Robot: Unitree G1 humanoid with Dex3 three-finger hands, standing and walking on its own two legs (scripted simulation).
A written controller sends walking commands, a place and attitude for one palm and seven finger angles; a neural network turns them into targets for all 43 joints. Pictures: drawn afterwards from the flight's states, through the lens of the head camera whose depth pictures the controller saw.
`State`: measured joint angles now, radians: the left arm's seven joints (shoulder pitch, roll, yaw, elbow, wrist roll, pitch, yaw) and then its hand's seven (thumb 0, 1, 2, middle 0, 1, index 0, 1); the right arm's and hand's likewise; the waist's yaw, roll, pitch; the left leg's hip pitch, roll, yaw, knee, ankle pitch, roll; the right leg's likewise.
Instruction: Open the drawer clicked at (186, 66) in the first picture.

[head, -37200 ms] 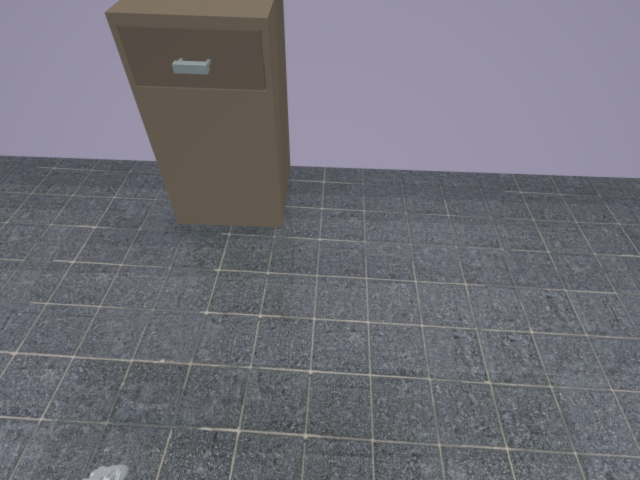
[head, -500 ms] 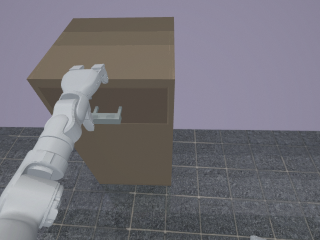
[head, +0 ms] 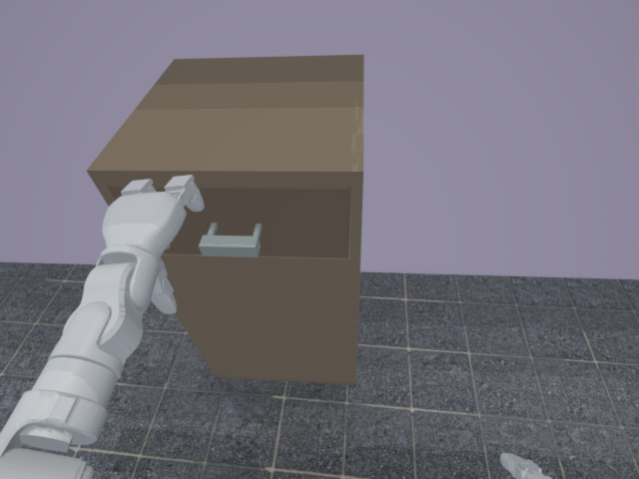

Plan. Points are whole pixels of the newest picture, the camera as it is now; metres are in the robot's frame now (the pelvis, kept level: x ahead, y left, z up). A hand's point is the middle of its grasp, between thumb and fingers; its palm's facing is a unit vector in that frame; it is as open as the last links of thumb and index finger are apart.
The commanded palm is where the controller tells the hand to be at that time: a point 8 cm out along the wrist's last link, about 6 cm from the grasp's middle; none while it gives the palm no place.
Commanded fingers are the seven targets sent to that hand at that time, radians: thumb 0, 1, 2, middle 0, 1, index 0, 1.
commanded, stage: draw the hand back to the body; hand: left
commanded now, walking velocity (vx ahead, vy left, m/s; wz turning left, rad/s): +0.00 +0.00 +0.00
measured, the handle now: (233, 237) +0.52 +0.21 -0.03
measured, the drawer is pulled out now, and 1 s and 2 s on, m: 0.00 0.00 0.00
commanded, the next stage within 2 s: step back with the hand held close in 1.26 s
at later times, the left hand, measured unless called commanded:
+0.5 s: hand (131, 287) +0.27 +0.21 +0.16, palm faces +0.28 -0.92 -0.27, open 13.2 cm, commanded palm +0.22 +0.26 +0.18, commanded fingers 0.00 -0.05 0.50 -0.27 -0.91 -0.27 -0.91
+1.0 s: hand (58, 395) +0.16 +0.23 +0.16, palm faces +0.38 -0.84 -0.39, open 9.1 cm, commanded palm +0.11 +0.27 +0.18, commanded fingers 0.00 0.83 0.87 -0.20 -0.34 -0.20 -0.34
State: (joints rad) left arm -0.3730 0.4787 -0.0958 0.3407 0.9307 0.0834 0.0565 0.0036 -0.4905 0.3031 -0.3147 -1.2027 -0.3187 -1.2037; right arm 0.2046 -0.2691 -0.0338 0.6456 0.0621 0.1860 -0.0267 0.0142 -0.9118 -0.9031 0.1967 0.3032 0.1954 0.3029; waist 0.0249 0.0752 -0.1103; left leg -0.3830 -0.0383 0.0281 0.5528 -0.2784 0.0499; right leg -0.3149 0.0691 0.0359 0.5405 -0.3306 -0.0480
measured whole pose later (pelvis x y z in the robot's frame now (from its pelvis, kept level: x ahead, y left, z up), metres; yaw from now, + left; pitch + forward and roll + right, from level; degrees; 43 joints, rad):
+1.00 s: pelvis -0.01 -0.01 +0.01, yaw +1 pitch -4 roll +0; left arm 0.56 0.34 0.28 -0.45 -0.10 -0.08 0.07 0.01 0.49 0.73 -0.23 -0.56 -0.24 -0.56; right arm 0.18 -0.23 0.01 0.64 0.01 -0.08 -0.07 0.02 -0.91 -0.90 0.20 0.30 0.20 0.30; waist 0.06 0.07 -0.01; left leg -0.12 -0.03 -0.01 0.40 -0.21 0.03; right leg -0.02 0.08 0.01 0.33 -0.24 -0.06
